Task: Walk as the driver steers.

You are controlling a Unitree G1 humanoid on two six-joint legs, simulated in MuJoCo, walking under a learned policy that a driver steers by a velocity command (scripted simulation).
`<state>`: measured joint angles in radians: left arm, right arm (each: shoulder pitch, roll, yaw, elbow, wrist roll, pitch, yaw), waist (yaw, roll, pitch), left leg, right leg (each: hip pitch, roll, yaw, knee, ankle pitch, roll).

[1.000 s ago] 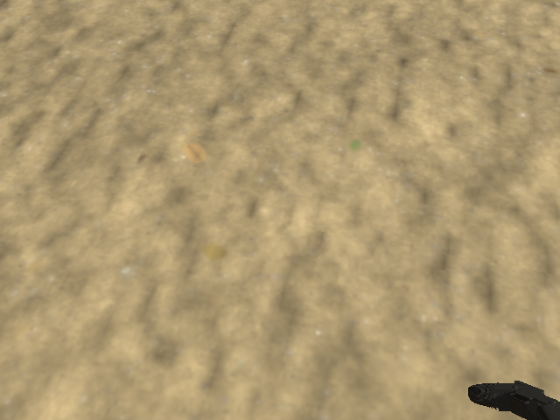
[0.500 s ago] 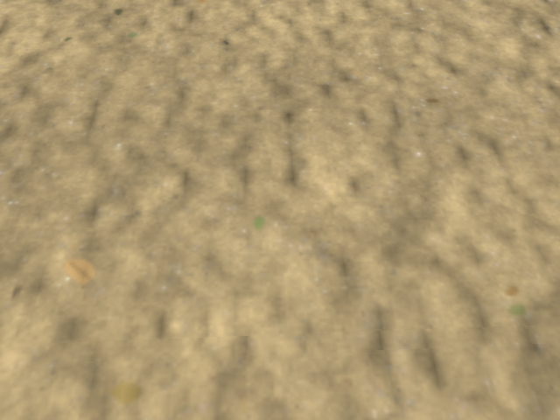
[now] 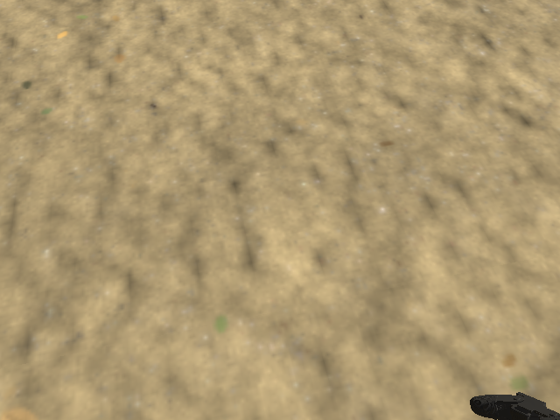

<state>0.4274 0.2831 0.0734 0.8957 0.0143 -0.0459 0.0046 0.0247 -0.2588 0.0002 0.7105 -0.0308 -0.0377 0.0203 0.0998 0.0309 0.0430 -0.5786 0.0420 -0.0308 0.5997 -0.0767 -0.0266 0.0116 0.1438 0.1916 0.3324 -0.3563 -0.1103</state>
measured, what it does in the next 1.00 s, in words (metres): walks ahead, turning left: left foot, then right foot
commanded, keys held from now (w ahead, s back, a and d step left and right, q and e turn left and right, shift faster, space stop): w+e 0.10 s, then w+q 0.90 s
